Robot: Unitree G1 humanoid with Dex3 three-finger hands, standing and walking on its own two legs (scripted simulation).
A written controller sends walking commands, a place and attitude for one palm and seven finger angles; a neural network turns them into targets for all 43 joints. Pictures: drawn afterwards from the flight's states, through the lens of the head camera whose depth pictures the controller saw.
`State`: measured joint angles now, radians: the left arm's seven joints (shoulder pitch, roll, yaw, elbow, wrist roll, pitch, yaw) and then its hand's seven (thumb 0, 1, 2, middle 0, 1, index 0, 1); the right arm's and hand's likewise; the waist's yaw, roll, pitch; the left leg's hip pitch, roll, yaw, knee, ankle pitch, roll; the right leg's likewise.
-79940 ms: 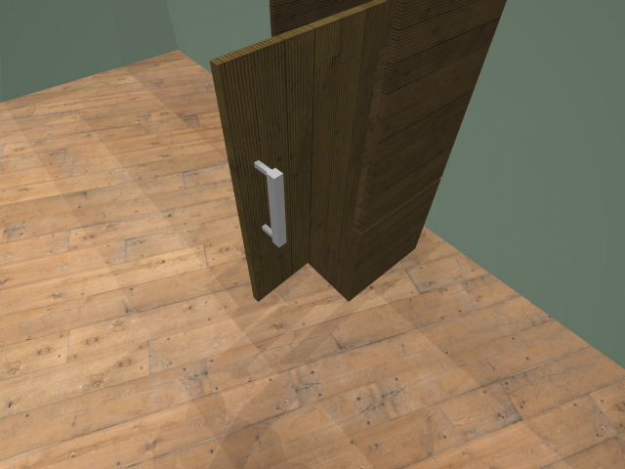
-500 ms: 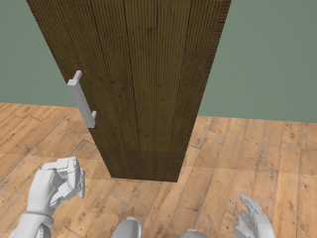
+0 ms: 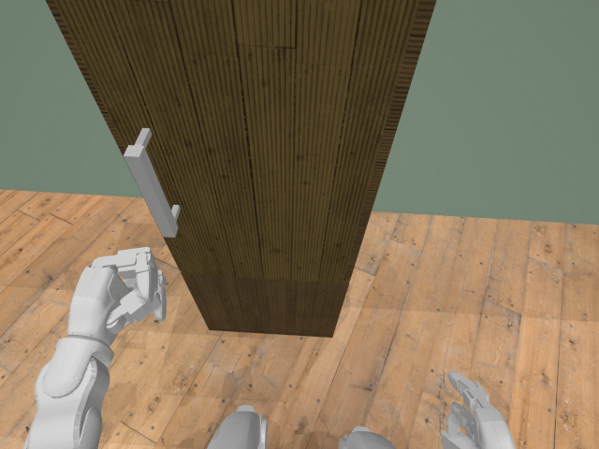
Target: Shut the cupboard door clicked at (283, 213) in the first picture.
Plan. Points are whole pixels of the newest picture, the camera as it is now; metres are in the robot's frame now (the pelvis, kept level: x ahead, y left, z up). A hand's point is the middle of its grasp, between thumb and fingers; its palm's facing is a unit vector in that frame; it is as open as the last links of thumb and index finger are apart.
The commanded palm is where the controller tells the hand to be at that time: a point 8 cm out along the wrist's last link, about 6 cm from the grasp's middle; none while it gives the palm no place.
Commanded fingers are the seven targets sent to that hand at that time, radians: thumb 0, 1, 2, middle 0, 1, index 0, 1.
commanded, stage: bring the fist close to the handle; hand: left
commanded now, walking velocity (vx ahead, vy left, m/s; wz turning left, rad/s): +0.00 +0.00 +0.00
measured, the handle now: (158, 187) +0.46 +0.24 +0.06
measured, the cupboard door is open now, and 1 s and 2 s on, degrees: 0 0 0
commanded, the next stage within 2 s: push the door shut along its arc in 1.02 s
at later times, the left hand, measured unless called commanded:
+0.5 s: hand (162, 250) +0.35 +0.20 +0.06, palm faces -0.01 -1.00 -0.03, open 3.1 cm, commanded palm +0.34 +0.25 +0.06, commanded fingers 0.00 0.90 0.90 -1.30 -1.50 -1.30 -1.50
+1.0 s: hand (164, 237) +0.37 +0.20 +0.06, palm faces +0.00 -1.00 -0.03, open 3.1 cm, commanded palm +0.34 +0.25 +0.06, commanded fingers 0.00 0.90 0.90 -1.30 -1.50 -1.30 -1.50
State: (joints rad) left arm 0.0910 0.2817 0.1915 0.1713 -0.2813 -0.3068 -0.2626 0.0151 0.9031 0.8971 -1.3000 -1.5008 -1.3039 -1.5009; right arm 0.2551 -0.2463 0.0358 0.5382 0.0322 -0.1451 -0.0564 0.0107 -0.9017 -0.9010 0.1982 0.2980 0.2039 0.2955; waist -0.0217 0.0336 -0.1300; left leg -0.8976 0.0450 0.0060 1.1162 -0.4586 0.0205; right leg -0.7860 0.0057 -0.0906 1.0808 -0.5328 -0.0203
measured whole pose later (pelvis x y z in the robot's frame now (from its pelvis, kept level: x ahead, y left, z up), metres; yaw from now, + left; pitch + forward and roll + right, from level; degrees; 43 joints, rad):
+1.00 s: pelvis +0.01 +0.00 +0.01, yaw -1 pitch +15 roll -2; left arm -0.26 0.32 0.29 0.60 -0.25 -0.42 -0.29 0.02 0.90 0.90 -1.30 -1.50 -1.30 -1.50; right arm 0.30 -0.27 0.01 0.60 0.03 -0.05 -0.04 0.01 -0.90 -0.90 0.20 0.30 0.20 0.30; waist -0.05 0.03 -0.12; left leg -0.89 0.05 0.03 1.06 -0.44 0.02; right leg -0.80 0.01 -0.06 1.04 -0.51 -0.02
